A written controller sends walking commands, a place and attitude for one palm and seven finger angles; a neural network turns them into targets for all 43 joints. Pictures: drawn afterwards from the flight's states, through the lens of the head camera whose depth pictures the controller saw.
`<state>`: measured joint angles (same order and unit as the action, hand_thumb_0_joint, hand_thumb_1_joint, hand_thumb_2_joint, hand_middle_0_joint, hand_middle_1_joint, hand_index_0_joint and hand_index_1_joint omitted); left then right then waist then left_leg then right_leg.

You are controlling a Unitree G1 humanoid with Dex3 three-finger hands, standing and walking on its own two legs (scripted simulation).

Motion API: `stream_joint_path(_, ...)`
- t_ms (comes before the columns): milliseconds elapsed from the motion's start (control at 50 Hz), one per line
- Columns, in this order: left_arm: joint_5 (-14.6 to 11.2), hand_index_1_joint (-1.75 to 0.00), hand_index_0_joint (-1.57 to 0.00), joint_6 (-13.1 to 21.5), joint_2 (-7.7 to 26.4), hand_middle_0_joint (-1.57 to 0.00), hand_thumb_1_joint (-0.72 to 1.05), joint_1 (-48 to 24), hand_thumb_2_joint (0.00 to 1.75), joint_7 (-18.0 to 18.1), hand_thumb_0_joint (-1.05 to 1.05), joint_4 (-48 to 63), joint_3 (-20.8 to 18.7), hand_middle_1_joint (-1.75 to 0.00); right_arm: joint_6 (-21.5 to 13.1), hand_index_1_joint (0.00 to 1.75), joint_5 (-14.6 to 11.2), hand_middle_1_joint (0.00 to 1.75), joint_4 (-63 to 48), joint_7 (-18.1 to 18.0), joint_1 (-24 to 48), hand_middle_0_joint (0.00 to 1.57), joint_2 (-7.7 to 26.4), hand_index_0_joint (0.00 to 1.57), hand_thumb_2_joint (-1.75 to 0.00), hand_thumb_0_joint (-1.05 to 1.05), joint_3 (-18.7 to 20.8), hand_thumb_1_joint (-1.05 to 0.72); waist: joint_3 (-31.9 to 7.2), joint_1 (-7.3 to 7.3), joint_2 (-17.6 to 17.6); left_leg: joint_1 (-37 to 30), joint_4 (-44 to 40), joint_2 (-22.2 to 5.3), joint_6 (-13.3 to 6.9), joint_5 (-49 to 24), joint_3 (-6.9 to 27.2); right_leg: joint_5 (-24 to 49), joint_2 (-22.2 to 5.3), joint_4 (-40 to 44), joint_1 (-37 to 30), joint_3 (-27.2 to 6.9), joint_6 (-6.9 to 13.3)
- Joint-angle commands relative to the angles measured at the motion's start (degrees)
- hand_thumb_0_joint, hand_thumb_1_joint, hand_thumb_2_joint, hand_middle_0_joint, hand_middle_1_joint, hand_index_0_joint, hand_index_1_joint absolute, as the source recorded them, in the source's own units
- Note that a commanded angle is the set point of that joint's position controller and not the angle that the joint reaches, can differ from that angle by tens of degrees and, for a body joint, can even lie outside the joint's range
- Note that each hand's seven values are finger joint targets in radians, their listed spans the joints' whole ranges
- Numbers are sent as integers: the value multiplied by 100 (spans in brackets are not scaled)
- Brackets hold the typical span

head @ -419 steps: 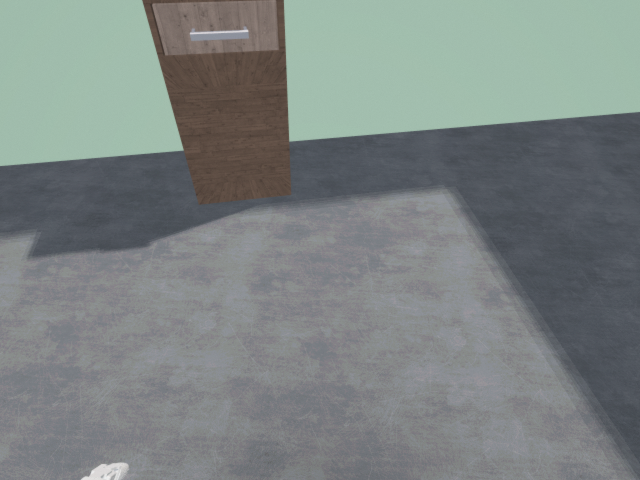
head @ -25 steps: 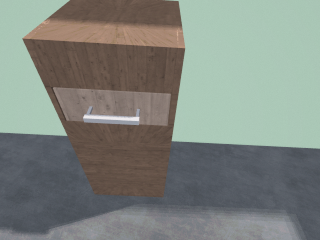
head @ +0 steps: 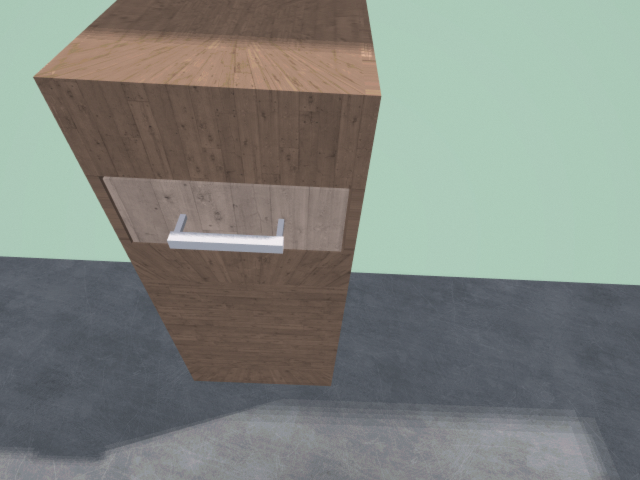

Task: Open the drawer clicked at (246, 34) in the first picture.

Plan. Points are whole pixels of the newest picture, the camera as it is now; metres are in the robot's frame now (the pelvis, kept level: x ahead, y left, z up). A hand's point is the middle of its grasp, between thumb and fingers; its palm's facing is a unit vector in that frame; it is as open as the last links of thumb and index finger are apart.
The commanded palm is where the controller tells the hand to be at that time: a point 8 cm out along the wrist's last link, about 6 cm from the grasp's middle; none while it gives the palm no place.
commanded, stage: look again from close up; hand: left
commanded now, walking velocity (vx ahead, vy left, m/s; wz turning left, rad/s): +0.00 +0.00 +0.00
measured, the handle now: (229, 232) +0.48 +0.19 -0.01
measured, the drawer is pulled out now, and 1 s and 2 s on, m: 0.00 0.00 0.00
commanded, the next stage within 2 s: shuffle to correct the standing spot in 0.36 s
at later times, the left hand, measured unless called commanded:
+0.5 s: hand out of the picture +0.03 +0.18 -0.18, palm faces +0.01 -0.98 -0.18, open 7.4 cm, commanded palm none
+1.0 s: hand out of the picture +0.01 +0.13 -0.17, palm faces +0.02 -0.97 -0.24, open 7.4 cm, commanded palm none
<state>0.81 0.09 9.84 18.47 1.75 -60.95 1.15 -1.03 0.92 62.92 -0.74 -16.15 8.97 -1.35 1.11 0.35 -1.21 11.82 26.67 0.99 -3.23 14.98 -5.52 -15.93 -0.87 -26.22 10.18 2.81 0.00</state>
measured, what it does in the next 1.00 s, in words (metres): shifts its weight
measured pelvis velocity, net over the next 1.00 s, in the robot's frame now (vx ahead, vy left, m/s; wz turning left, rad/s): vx -0.03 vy -0.06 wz -0.02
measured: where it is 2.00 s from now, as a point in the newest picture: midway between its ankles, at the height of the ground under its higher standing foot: outside the picture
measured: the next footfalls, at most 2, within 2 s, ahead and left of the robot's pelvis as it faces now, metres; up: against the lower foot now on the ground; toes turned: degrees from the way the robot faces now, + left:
left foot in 1.36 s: +0.00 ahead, +0.10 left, +0.00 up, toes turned -1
right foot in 1.60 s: +0.03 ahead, -0.11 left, +0.00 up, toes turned +1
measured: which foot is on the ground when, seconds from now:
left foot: down 0.00-0.90, up 0.92-1.00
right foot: down 0.00-1.00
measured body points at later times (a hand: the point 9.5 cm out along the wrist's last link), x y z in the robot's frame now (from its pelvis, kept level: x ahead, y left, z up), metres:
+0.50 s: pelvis +0.03 +0.01 +0.00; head +0.04 +0.02 +0.45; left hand +0.03 +0.23 -0.17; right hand +0.03 -0.22 -0.15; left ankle -0.01 +0.08 -0.74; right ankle -0.02 -0.12 -0.74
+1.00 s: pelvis -0.03 -0.06 -0.01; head -0.03 -0.07 +0.44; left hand +0.00 +0.18 -0.15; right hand -0.01 -0.29 -0.17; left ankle -0.02 +0.07 -0.72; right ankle -0.03 -0.16 -0.74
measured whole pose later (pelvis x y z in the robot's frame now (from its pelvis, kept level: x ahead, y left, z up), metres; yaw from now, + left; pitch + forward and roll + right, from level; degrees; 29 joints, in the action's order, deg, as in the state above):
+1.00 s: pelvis -0.03 -0.06 -0.01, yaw -1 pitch +0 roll +1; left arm 1.7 -1.3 9.5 15.8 1.7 -56.4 -1.0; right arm 2.6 1.4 60.8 -0.6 -13.6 10.7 2.4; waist 0.7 0.4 0.8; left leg 19.9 42.5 -1.0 -0.8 24.7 -2.7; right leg -17.5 -0.8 -32.7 15.2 2.5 1.7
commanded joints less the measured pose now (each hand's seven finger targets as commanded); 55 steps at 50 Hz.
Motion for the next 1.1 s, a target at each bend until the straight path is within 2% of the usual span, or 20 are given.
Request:
stream_joint_path(0, -13, -30, -20, 136, 523, -20, 90, 238, 90, 61, 0, 113, -81, -30, -107, 30, -42, 30, -119, -65, -174, 20, 635, 20, -90, 0, 98, -90, 83, -28, 145, -73, -565, -736, -14, -1133, 744, 981, -481, 326, 24, -511, 183)
stream_joint_path(440, -9, -30, -20, 73, 434, -20, 90, 225, 90, 93, 0, -79, -118, -30, -123, 30, -34, 30, 112, -149, -175, 20, 600, 20, -90, 0, 80, -90, 169, 2, 189, -354, -566, -772, -30, -2019, 701, 1303, -498, 248, -131, -413, 147)
stream_joint_path(500, -27, -30, -20, 58, 466, -20, 90, 204, 90, 113, 0, -14, -135, -30, -134, 30, -52, 30, 64, -187, -158, 20, 607, 20, -90, 0, 121, -90, 86, -8, 116, -555, -525, -852, -22, -2989, 742, 1850, -495, 171, -105, -433, 106)
stream_joint_path(560, -29, -30, -20, -10, 491, -20, 90, 170, 90, 128, 0, 114, -194, -30, -98, 30, -56, 30, -3, -230, -234, 20, 664, 20, -90, 0, 192, -90, -3, -39, 218, -766, -427, -988, -54, -3754, 757, 1827, -449, -69, 111, -383, 81)
stream_joint_path(600, -16, -30, -20, -52, 489, -20, 90, 149, 90, 121, 0, 213, -231, -30, -71, 30, -55, 30, -57, -256, -255, 20, 719, 20, -90, 0, 251, -90, -84, -51, 319, -925, -388, -1134, -145, -4162, 832, 1571, -382, -238, 297, -339, 68)
stream_joint_path(640, 4, -30, -20, -119, 497, -20, 90, 67, 90, 105, 0, 345, -288, -30, -26, 30, -38, 30, -117, -285, -312, 20, 822, 20, -90, 0, 326, -90, -91, -82, 546, -1006, -411, -1388, -317, -4469, 1016, 772, -266, -595, 623, -259, 49)
stream_joint_path(700, 46, -30, -20, -236, 485, -20, 90, -62, 90, 74, 0, 540, -360, -30, 31, 30, 7, 30, -238, -321, -278, 20, 943, 20, -90, 0, 430, -90, -82, -107, 770, -910, -543, -2021, -888, -4642, 1455, -999, -141, -1719, 1164, -307, 73)
stream_joint_path(740, 56, -30, -20, -307, 438, -20, 90, -89, 90, 55, 0, 628, -421, -30, 83, 30, 48, 30, -354, -332, -74, 20, 1001, 20, -90, 0, 484, -90, -61, -69, 827, -474, -559, -2234, -1070, -4244, 1508, -1332, -183, -2322, 1226, -495, 107)
stream_joint_path(800, 63, -30, -20, -304, 304, -20, 90, 102, 90, 16, 0, 707, -434, -30, 112, 30, 100, 30, -544, -286, 340, 20, 1055, 20, -90, 0, 530, -90, -300, 121, 723, -109, -380, -2013, -816, -3575, 1201, -873, -182, -1756, 759, -423, 111)
stream_joint_path(820, 63, -30, -20, -256, 241, -20, 90, 281, 90, 8, 0, 648, -417, -30, 116, 30, 91, 30, -568, -241, 399, 20, 1029, 20, -90, 0, 523, -90, -411, 205, 693, 141, -219, -1794, -612, -2827, 982, -357, -214, -1194, 317, -310, 72)
stream_joint_path(840, 70, -30, -20, -189, 225, -20, 90, 452, 90, 10, 0, 567, -401, -30, 133, 30, 68, 30, -571, -180, 422, 20, 927, 20, -90, 0, 493, -90, -475, 269, 509, 494, 8, -1428, -360, -1656, 760, 305, -174, -534, -154, -196, 6)
stream_joint_path(860, 94, -30, -20, -81, 390, -20, 90, 491, 90, 37, 0, 518, -376, -30, 145, 30, 14, 30, -569, -114, 328, 20, 652, 20, -90, 0, 441, -90, -516, 237, -228, 712, 465, -823, -31, -146, 456, 611, -478, 265, -293, -669, -3)
stream_joint_path(880, 102, -30, -20, 16, 814, -20, 90, 297, 90, 68, 0, 550, -380, -30, 188, 30, -45, 30, -641, -64, 191, 20, 281, 20, -90, 0, 368, -90, -343, 54, -1479, 1101, 1016, -204, 275, 1278, 135, 121, -1447, 989, 6, -1935, 231)
stream_joint_path(900, 55, -30, -20, 12, 998, -20, 90, 126, 90, 67, 0, 703, -373, -30, 256, 30, -12, 30, -711, -22, 306, 20, 372, 20, -90, 0, 367, -90, -45, 121, -1417, 968, 1475, -193, 274, 1563, 312, -718, -1891, 1554, 712, -2312, 656)
stream_joint_path(920, 73, -30, -20, -17, 1091, -20, 90, -151, 90, 52, 0, 785, -370, -30, 263, 30, 21, 30, -679, 46, 324, 20, 399, 20, -90, 0, 395, -90, 169, 58, -958, 828, 1807, -216, 256, 1511, 391, -2160, -1860, 1778, 1247, -2257, 844)
stream_joint_path(940, 78, -30, -20, 9, 1025, -20, 90, -199, 90, 59, 0, 839, -397, -30, 303, 30, 39, 30, -672, 74, 455, 20, 421, 20, -90, 0, 396, -90, 490, 112, -1258, 1226, 2134, -210, 238, 1275, 473, -2334, -1692, 1933, 1309, -2533, 775)
stream_joint_path(980, 40, -30, -20, 81, 880, -20, 90, -169, 90, 55, 0, 786, -375, -30, 255, 30, 58, 30, -500, 106, 263, 20, 558, 20, -90, 0, 404, -90, 700, 51, -940, 1553, 2542, -291, 257, 580, 560, -1582, -1589, 1894, 979, -2245, 710)
stream_joint_path(1000, 45, -30, -20, 101, 916, -20, 90, -86, 90, 59, 0, 775, -397, -30, 236, 30, 53, 30, -498, 129, 162, 20, 576, 20, -90, 0, 404, -90, 595, 48, -695, 1619, 2588, -286, 304, 531, 502, -1256, -1622, 1802, 743, -2132, 763)
stream_joint_path(1040, 56, -30, -20, 147, 948, -20, 90, 115, 90, 47, 0, 766, -426, -30, 211, 30, 55, 30, -517, 162, 169, 20, 590, 20, -90, 0, 407, -90, 505, 124, -484, 1836, 2726, -267, 371, 354, 460, -746, -1602, 1667, 341, -1903, 820)
stream_joint_path(1080, 55, -30, -20, 170, 1012, -20, 90, 311, 90, 46, 0, 700, -480, -30, 213, 30, 54, 30, -632, 167, 240, 20, 607, 20, -90, 0, 411, -90, 296, 204, -339, 2036, 2708, -271, 428, 330, 456, -404, -1687, 1593, -127, -1878, 928)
